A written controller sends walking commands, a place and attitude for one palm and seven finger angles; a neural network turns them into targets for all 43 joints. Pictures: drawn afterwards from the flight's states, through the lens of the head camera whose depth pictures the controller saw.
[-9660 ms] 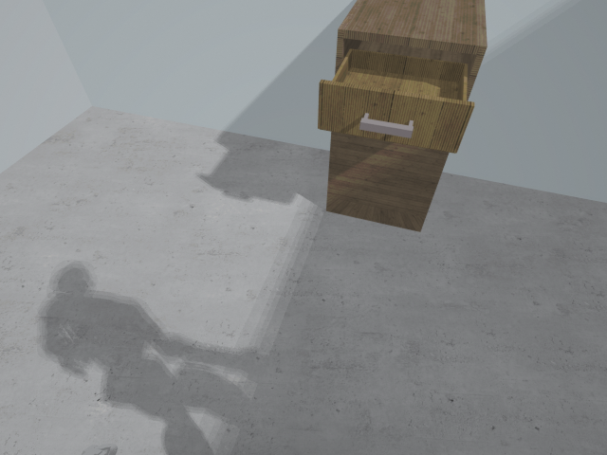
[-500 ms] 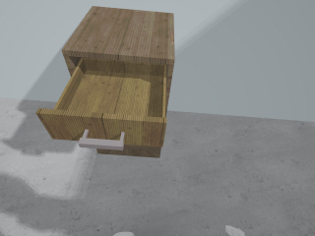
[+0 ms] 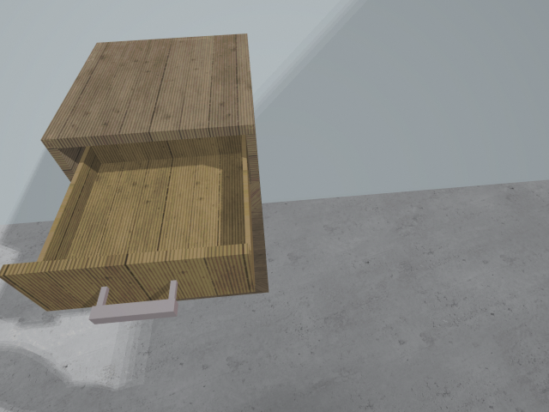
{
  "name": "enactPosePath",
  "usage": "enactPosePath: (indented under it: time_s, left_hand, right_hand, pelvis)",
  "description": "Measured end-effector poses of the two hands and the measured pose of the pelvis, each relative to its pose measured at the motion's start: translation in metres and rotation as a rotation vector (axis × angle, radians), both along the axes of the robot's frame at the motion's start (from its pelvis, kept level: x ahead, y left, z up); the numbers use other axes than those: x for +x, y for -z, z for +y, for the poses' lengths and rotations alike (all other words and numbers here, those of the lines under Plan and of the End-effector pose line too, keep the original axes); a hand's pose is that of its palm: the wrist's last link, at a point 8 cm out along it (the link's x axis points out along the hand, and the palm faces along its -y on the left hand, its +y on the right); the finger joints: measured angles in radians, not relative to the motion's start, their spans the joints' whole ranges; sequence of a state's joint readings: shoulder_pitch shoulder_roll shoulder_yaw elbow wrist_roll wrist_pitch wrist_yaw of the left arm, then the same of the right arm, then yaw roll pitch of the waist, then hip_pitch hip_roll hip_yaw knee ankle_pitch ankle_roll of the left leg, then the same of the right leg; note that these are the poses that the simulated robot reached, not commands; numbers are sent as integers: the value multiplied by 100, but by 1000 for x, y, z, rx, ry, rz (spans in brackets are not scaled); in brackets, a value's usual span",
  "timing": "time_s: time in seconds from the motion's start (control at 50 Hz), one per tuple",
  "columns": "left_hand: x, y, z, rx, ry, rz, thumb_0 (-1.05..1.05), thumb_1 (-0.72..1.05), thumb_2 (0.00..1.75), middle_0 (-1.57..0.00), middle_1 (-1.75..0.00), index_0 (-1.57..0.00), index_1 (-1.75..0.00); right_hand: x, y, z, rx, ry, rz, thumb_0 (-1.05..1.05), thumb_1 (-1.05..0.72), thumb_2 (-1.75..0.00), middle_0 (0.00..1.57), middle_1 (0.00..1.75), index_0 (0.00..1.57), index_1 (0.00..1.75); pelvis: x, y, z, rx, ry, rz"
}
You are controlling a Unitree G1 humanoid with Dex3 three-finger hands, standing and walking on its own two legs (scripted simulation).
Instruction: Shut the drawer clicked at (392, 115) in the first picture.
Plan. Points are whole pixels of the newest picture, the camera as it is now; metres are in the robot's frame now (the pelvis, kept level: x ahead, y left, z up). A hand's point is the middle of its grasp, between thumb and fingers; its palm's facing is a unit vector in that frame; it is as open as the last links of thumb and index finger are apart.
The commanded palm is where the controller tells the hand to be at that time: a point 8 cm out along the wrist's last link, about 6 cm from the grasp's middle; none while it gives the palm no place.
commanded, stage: come to a stop and stand still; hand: left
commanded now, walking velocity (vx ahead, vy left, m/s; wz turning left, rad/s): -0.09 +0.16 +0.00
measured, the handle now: (137, 300) +0.30 +0.25 -0.05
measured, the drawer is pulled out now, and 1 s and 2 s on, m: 0.30 0.30 0.30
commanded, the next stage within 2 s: look again from close up in 0.90 s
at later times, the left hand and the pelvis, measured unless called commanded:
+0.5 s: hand out of the picture -0.06 +0.23 -0.17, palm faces +0.09 -0.97 -0.22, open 7.4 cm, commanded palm none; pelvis -0.06 +0.04 +0.01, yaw +1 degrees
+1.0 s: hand out of the picture -0.10 +0.18 -0.17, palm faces +0.03 -0.99 -0.16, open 7.4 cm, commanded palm none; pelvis -0.08 +0.03 +0.01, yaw +0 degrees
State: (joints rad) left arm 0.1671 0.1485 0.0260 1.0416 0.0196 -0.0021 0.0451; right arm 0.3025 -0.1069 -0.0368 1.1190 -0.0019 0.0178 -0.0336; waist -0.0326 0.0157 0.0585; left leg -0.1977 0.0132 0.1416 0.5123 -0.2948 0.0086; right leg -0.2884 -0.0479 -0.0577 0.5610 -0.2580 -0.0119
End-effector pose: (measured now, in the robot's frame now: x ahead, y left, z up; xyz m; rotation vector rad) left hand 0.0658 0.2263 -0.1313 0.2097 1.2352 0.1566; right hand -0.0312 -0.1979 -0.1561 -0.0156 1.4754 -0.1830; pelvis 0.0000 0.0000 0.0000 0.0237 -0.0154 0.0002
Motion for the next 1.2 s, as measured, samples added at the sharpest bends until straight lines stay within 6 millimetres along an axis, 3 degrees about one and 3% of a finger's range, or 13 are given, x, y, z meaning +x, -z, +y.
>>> enactPosePath:
  time_s: [0.12,0.24,0.32,0.44,0.56,0.68,0.86,1.0,1.08,1.2]
  left_hand:
    - [-10,-3,-1,8,-34,-6,0,92,90,-20,-30,-20,-30]
    - [-43,3,18,-7,-75,1,0,91,90,-20,-30,-20,-30]
    - [-70,17,38,-30,-94,37,0,91,90,-20,-30,-20,-30]
    - [-110,10,51,-32,-115,98,0,91,90,-20,-30,-20,-30]
    - [-152,7,43,-14,-109,176,0,91,90,-20,-30,-20,-30]
    - [-179,0,24,-40,-88,237,0,91,90,-20,-30,-20,-30]
    - [-177,7,6,-89,-79,208,0,91,90,-20,-30,-20,-30]
    - [-171,8,4,-91,-70,198,1,91,90,-20,-30,-20,-30]
    - [-168,9,11,-70,-40,177,1,91,90,-20,-30,-20,-30]
    - [-149,10,33,-39,-27,132,1,91,90,-20,-30,-20,-30]
  right_hand:
    - [-4,0,-11,-12,-25,25,1,-91,-90,20,30,20,30]
    - [10,-9,-19,-80,-78,-57,1,-91,-90,20,30,20,30]
    - [12,-16,-13,-131,-93,-135,1,-91,-90,19,30,20,30]
    - [6,-26,8,-116,-122,-150,1,-91,-90,19,30,20,30]
    - [2,-14,10,-82,-112,-156,1,-93,-90,20,30,21,30]
    - [-18,-13,9,-66,-82,-137,1,-94,-90,20,30,21,30]
    - [-71,-16,15,-46,-69,-22,1,-92,-90,20,30,20,30]
    - [-103,-17,26,-26,-39,47,1,-91,-90,20,30,20,30]
    - [-103,-11,31,-10,-51,35,1,-91,-90,20,30,20,30]
    - [-85,-5,39,-11,-65,-38,1,-91,-90,20,30,20,30]
  pelvis:
    - [-12,-1,-1,-5,-20,6]
    - [-35,0,14,-3,-24,4]
    - [-49,5,29,-6,-13,-5]
    - [-58,-5,38,-15,-16,4]
    - [-66,-2,37,12,4,14]
    - [-75,-8,36,-7,8,-4]
    - [-83,-10,31,-12,6,-12]
    - [-84,-10,30,-13,6,-5]
    - [-86,-5,34,-34,0,6]
    - [-81,1,44,-29,-3,5]
